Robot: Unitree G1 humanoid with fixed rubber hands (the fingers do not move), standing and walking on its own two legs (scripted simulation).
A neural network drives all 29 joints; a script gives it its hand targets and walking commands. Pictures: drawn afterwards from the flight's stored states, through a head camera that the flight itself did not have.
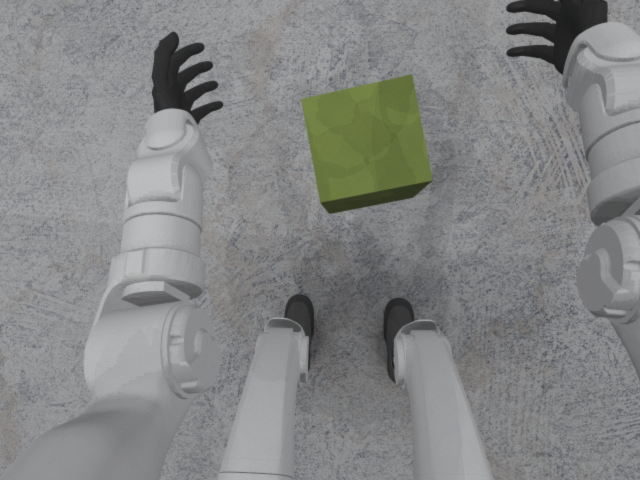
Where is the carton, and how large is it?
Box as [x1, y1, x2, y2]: [301, 74, 432, 213]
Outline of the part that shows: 411,74 301,99 320,202 329,213 412,197 432,180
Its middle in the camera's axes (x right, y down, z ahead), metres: +0.10 -0.19 +0.85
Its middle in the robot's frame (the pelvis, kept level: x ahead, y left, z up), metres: +0.56 -0.01 -0.53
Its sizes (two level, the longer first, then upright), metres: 0.210 0.200 0.250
